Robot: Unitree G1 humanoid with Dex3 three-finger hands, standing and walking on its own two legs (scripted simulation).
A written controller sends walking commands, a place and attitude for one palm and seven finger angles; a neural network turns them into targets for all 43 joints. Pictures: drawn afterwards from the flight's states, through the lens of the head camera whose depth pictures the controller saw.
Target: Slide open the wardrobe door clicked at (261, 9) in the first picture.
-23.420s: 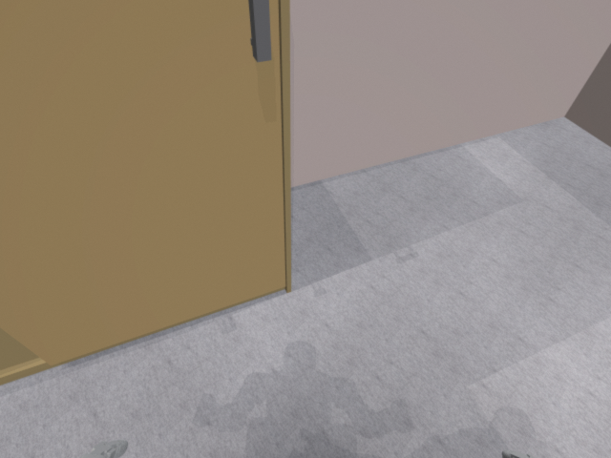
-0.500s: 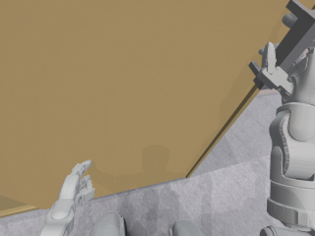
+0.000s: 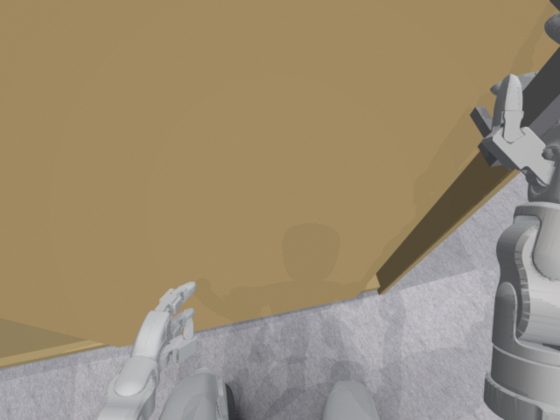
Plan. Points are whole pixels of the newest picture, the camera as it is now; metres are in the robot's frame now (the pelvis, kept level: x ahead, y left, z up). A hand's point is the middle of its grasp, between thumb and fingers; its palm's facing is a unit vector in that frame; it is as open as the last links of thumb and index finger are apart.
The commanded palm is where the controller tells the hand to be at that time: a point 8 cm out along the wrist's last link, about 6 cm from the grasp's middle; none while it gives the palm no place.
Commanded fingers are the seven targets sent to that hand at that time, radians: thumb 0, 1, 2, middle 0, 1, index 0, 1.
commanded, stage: step sideways, sliding the door along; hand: right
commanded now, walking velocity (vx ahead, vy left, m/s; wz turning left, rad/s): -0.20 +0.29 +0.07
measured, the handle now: (529, 84) +0.36 -0.26 +0.24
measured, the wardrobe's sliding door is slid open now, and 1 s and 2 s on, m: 0.09 0.38 0.49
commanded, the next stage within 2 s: stop walking and hold the door there in 1.76 s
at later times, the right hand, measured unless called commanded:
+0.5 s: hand (362, 155) +0.31 -0.10 +0.23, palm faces +0.20 +0.98 +0.06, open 6.9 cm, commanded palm +0.28 -0.08 +0.19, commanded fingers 0.00 -0.90 -0.90 0.45 1.40 0.45 1.40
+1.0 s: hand (184, 191) +0.30 +0.04 +0.22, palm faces +0.12 +0.99 +0.00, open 7.1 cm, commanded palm +0.27 +0.02 +0.20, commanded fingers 0.00 -0.90 -0.90 0.45 1.40 0.45 1.40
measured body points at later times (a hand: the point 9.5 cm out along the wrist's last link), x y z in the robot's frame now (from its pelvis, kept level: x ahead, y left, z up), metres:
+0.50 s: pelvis -0.04 +0.07 +0.01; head +0.03 +0.02 +0.45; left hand +0.14 +0.28 -0.08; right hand +0.29 -0.16 +0.22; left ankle -0.10 +0.25 -0.56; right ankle -0.01 -0.07 -0.74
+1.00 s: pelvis -0.07 +0.16 -0.01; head -0.01 +0.15 +0.43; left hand +0.10 +0.41 -0.11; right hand +0.28 -0.01 +0.22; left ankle -0.07 +0.28 -0.72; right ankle -0.02 +0.07 -0.74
